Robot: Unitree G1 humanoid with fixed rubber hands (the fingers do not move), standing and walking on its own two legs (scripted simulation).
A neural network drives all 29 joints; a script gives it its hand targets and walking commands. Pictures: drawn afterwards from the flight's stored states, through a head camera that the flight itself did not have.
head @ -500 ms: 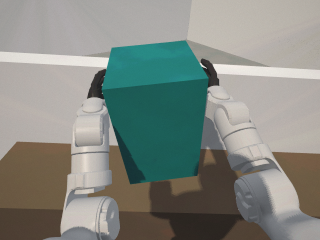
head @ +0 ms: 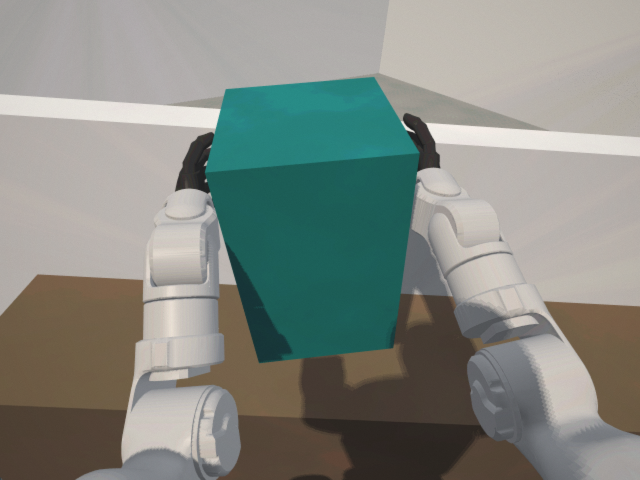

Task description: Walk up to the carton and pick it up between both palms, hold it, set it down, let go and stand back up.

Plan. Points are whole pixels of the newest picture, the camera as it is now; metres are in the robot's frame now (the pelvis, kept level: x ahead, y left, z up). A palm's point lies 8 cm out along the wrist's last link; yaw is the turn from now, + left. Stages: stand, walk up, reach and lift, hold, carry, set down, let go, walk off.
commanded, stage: hold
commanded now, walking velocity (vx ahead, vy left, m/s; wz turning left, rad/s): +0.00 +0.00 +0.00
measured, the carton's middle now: (314, 226) +0.36 +0.00 +0.21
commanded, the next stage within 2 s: none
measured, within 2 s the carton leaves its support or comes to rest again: neither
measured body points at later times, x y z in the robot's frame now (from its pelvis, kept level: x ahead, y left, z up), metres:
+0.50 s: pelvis +0.00 +0.00 +0.00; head -0.08 +0.04 +0.44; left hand +0.38 +0.14 +0.24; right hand +0.38 -0.13 +0.27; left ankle +0.02 +0.12 -0.75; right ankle +0.01 -0.11 -0.75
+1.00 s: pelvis +0.00 +0.00 +0.00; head -0.07 +0.03 +0.44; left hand +0.38 +0.14 +0.24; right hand +0.39 -0.13 +0.26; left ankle +0.02 +0.12 -0.75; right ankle +0.01 -0.11 -0.75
